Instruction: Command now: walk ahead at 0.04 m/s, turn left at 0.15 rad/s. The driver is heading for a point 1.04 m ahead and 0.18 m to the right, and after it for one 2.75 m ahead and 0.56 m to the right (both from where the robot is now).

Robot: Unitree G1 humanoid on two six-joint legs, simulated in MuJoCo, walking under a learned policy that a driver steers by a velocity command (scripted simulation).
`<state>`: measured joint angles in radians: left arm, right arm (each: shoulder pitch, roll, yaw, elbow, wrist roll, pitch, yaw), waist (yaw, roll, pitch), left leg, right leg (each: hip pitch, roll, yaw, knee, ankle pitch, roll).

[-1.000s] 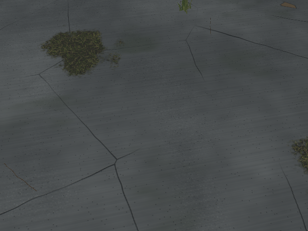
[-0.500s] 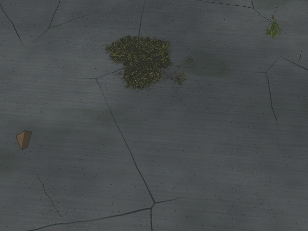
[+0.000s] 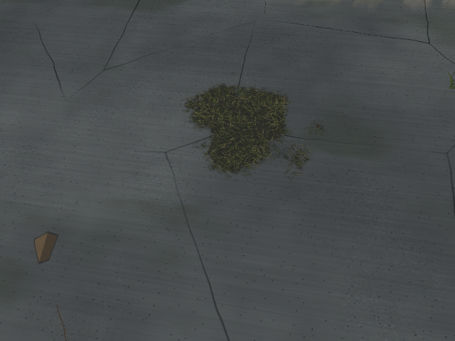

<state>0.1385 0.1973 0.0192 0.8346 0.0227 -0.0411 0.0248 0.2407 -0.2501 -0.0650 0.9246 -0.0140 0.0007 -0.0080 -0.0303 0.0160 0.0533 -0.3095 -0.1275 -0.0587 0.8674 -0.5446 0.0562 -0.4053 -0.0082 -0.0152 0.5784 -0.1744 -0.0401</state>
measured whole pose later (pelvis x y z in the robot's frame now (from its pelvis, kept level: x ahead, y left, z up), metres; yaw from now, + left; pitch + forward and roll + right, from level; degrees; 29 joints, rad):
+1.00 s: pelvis +0.05 +0.00 +0.01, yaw +0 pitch -1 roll +0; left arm 0.28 0.16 0.02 1.14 0.02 0.00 0.01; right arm 0.39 -0.15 -0.01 1.13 -0.02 -0.01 -0.04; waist 0.00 0.01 0.00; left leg -0.06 -0.03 -0.01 0.45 -0.38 0.05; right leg -0.29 0.03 -0.02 0.56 -0.31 -0.05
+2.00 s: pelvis +0.52 -0.02 +0.02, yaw -8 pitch +0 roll +1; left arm 0.17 0.20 0.05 0.95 0.02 -0.02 -0.03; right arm 0.42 -0.17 -0.04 1.07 -0.02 -0.11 -0.01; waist -0.02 -0.03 0.04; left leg 0.00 -0.07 0.23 0.23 -0.24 0.09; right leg -0.67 -0.10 0.00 0.94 -0.04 -0.07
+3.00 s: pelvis +0.98 -0.15 +0.01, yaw -16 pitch +1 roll -1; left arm 0.14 0.24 0.04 0.82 0.04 0.02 0.02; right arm 0.27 -0.25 -0.06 0.86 -0.01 0.00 0.01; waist -0.03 -0.02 0.08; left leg -0.34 -0.12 -0.04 0.39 -0.06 0.11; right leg -0.55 -0.01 0.07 1.05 -0.37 0.03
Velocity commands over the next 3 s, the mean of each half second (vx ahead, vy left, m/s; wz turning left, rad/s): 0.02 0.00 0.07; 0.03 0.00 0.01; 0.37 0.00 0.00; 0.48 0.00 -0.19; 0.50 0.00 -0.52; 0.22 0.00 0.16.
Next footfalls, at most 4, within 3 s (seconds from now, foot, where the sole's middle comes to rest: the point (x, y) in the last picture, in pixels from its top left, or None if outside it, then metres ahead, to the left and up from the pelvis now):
0.22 left None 0.01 0.11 -0.76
1.66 left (232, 328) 0.51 0.04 -0.76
2.22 right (285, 244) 0.78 -0.14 -0.76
2.72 left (275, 165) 1.11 -0.14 -0.76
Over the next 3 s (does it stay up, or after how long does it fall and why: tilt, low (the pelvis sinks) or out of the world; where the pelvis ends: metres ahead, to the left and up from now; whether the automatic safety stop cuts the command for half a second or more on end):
stays up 0.98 -0.15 0.01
